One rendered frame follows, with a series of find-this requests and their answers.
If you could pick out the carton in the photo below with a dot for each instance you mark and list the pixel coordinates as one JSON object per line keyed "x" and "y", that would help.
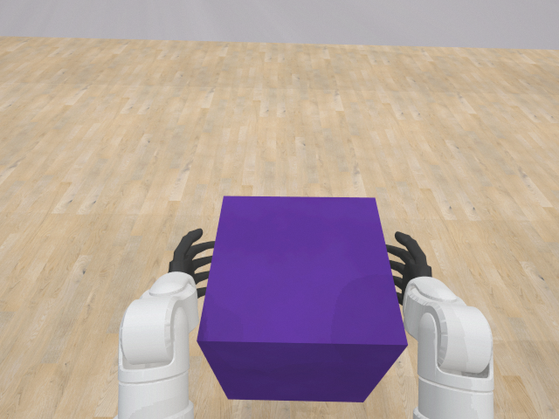
{"x": 300, "y": 303}

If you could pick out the robot right hand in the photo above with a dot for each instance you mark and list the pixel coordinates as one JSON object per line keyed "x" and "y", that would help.
{"x": 415, "y": 262}

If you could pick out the robot left forearm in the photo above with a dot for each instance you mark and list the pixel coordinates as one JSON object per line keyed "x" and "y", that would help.
{"x": 154, "y": 351}

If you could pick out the robot right forearm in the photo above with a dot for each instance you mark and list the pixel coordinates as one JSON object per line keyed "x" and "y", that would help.
{"x": 455, "y": 352}

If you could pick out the robot left hand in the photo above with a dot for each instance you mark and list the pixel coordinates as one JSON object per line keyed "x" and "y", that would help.
{"x": 184, "y": 253}

